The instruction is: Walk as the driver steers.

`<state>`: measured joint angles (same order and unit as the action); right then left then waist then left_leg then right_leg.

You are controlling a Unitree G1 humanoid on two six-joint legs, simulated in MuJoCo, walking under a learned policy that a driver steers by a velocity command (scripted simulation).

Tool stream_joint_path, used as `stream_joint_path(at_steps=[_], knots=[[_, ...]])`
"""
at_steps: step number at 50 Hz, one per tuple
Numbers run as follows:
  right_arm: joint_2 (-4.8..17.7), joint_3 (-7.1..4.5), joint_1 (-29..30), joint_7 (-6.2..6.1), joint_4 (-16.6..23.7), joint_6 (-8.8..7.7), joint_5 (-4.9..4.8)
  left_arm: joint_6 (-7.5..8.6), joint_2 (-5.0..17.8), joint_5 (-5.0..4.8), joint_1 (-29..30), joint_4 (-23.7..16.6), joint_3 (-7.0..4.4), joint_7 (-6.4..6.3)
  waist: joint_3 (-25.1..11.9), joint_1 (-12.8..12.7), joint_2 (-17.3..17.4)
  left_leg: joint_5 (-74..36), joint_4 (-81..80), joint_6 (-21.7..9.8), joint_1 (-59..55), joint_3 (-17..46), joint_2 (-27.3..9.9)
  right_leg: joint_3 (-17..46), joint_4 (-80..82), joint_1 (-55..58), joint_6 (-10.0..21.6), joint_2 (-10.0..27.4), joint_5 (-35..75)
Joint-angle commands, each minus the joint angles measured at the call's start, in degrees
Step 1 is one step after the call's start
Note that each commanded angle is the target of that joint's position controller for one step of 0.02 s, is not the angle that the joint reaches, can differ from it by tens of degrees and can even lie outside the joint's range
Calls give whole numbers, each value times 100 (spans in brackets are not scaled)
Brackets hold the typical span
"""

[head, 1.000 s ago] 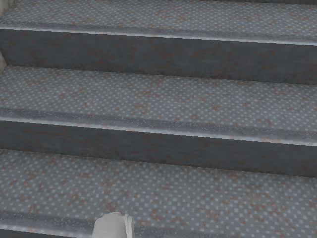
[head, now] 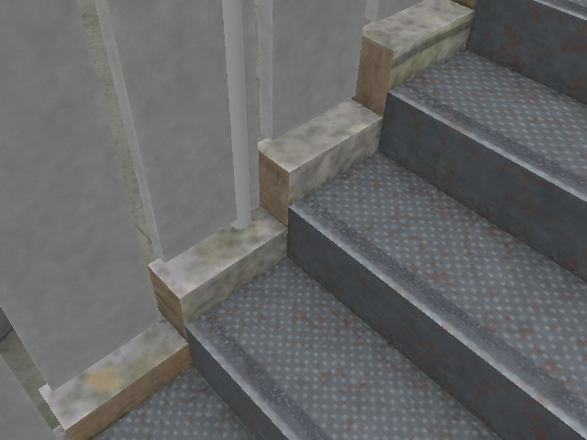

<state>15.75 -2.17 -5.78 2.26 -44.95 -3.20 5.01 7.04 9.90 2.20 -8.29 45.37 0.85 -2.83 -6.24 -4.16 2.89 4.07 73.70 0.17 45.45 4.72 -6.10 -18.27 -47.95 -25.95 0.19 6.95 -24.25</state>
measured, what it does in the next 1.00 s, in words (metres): steps to the left: left foot, then left foot 0.16 m lower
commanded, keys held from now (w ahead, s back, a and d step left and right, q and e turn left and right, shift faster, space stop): q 0.08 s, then no key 0.12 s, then e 0.40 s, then w+e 0.40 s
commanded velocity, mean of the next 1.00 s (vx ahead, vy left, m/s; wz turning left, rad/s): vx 0.11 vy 0.00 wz -0.15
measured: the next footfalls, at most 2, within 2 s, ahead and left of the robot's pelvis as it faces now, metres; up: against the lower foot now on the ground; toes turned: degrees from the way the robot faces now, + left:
left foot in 0.02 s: +0.05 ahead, +0.14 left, +0.01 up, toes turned +9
left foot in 0.22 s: -0.04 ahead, +0.20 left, -0.16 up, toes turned +14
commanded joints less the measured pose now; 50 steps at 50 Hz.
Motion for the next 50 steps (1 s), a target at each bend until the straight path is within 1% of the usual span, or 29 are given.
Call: stream_joint_path(at_steps=[1, 4, 6, 7, 8, 9, 11, 12, 13, 14, 15, 16, 17, 18, 20, 22, 26, 28, 30, 32, 34, 36, 38, 40, 41, 42, 45, 46, 50], knots=[[-16, 22, 524, 26, 416, -2, 60, 76, 859, 114, -225, -185, -193, -72, 387, -284, -503, -399, -2570, 59, -537, -761, -172, 1407, 1011, 368, 409, 1337, -1372], [865, -328, 625, -59, 266, -391, -443, -312, 862, -7, -914, -242, -192, -277, -601, -409, 700, -3084, -3788, -363, -2697, -1132, 169, 665, -778, 439, 89, 113, -280], [1118, -470, -179, -87, 110, -499, -405, -225, 830, -95, 56, -680, -264, -190, -946, 479, 936, -5562, -3646, -934, -5041, 265, -557, 615, -2530, -1743, -342, -528, -1296], [289, -307, -891, 37, -435, -507, -93, -198, 701, -254, 606, -555, -203, -73, 353, 856, -94, -2724, -4765, -226, -4025, -856, 293, 838, -1399, -1538, 198, -153, -642], [51, -209, 545, 164, 195, -458, -403, -209, 850, -307, 458, -450, -231, -29, 835, 263, -337, -1719, -5563, 78, -3257, -1652, 753, 922, -275, -601, 545, 23, 1674], [199, -186, 989, 174, 597, -410, -340, -323, 1308, -308, -4, -195, -303, -13, 604, 61, -916, -1162, -6815, 160, -2760, -1494, 748, 1250, -581, 769, 806, -65, 3081], [406, -144, -666, 219, -140, -448, -400, -673, 664, -294, -1064, -123, 158, 168, 190, -209, -976, -3741, -8168, 334, -3199, -939, 160, 2019, -2166, 1158, 571, 445, 3163], [452, -185, -1041, 239, -278, -534, -501, -857, 270, -88, -1927, 216, 374, 476, -398, -387, -792, -5490, -7155, 134, -4989, -926, -187, 2034, -2563, -15, 152, 567, 2992], [1085, -379, -1482, 325, -206, -553, -515, -819, -12, 61, -2218, 61, 516, 727, -1208, -375, 231, -8572, -4777, -659, -7024, -632, -730, 1357, -3262, -1578, -368, 164, 926], [1330, -446, -1272, 369, -32, -543, -453, -680, 193, -107, -1941, 40, 461, 754, -980, -111, 289, -8322, -4373, -675, -7500, -683, -848, 1020, -3371, -2718, -701, -55, -689], [1274, -412, -1085, 376, 168, -507, -406, -559, 439, -219, -1260, -129, 459, 719, -868, 186, -37, -7449, -4397, -452, -7137, -789, -659, 1004, -3266, -2890, -617, 5, -280], [819, -406, -1861, 20, -590, -59, -622, -673, 716, -547, -636, -49, 57, 270, -955, 862, 29, -10474, -3992, -608, -7599, -633, -1241, 810, -3522, -2995, -160, -621, -1233], [1008, -367, -2057, -205, -668, 94, -683, -690, 686, -518, -528, -249, 46, 134, -866, 733, 408, -11321, -3863, -535, -7262, -812, -1268, 747, -3699, -2802, -20, -697, -2140], [2287, -623, -2097, 53, -244, -176, -320, -233, 463, -153, 12, -667, 309, 594, -467, 504, 837, -7977, -4118, -545, -6535, -874, -838, 1224, -3913, -3298, -198, 21, -615], [1656, -571, -1278, -120, 355, -169, -336, -18, 803, -196, 146, -523, 231, 673, -160, 531, -335, -5537, -4524, -429, -5515, -1189, -448, 1516, -3009, -2886, -9, 26, 1172], [1103, -385, -1306, -235, 543, -106, -413, -4, 785, -247, -47, -506, 227, 604, -248, 298, -487, -4460, -4772, -316, -4783, -1343, -217, 1764, -2865, -2102, 68, 28, 1672], [918, -320, -1106, -410, 969, -164, -488, -81, 1101, -339, -442, -532, 52, 571, -324, 55, -1033, -3007, -4516, -117, -3352, -1613, 16, 2669, -2122, -697, 529, 143, 2640], [899, -316, -460, -420, 1472, -206, -413, -93, 1390, -280, -1056, -706, -132, 485, -462, -321, -1954, 461, -3413, 221, -2106, -1604, 556, 3848, -1259, 357, 1274, 532, 3980], [683, -92, 755, -177, 2058, -291, -391, 70, 1712, -161, -2516, -621, -377, 341, -757, -1352, -2675, 3890, -309, 236, -102, 159, 644, 5517, -496, 1100, 2136, 1194, 4783], [558, 20, 705, -105, 1988, -365, -416, 21, 1244, -223, -2125, -289, -425, 281, 239, -967, -1968, 3780, 306, -215, 707, 638, 358, 5517, -494, 147, 1581, 929, 1965], [396, 40, -619, -175, 1516, -300, -362, -169, 1367, -277, -746, -550, -462, 265, 416, 232, -884, 2736, -1674, 98, -912, -97, 313, 4693, -301, -1160, 1033, 341, -430], [481, -167, -2424, -114, 701, -245, -425, -350, 1738, 52, 1607, -1315, -473, 488, 795, 1711, -513, -715, -2839, 229, -4287, -812, 636, 3618, -854, -3790, 795, -232, -2738], [586, -219, -2825, 93, 384, -109, -395, -242, 1345, 240, 1867, -1517, -281, 600, 1061, 1868, -449, -1828, -3892, -107, -5030, -798, 439, 3246, -2007, -4148, 692, -385, -1551], [621, -179, -3959, 312, -343, -85, -118, -321, 322, 83, 887, -1361, 57, 644, 682, 1583, 393, -2958, -4734, -1250, -5297, -230, -224, 2824, -5658, -4078, 403, -1229, -568], [1481, -192, -3374, 578, -152, -35, -67, -393, 77, -305, -896, -983, -23, 654, 427, 390, 1866, -6736, -4178, -2389, -4721, 1733, -1562, 2734, -8949, -4912, 266, -1814, -1548], [1228, -59, -2548, 738, 67, -28, 152, -423, 526, -226, -1793, -523, -123, 699, 7, -109, 1243, -4997, -4275, -2504, -4506, 1979, -1957, 3213, -10397, -5511, 207, -1696, -687], [422, 312, -1246, 420, 128, -3, -29, -323, 703, 62, -494, -614, -107, 583, 570, -9, 492, 2897, -5933, -1876, -3851, 2733, -2113, 3378, -10108, -6737, 308, -984, 1202], [219, 393, -1287, 335, -156, 30, 29, -395, 608, 39, -124, -692, -69, 592, 825, -73, -104, 3251, -6251, -1557, -3519, 2637, -2057, 3232, -9766, -6733, 473, -843, 1499], [21, 525, -1883, 65, -822, -109, 82, -567, 529, -64, 832, -786, 70, 630, 384, 389, 196, 2403, -6453, -1223, -3456, 738, -1276, 2312, -8405, -6259, 669, -592, 1724]])
Over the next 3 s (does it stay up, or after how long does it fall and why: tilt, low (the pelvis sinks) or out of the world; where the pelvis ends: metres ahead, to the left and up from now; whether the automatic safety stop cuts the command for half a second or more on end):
stays up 0.75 -0.51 0.44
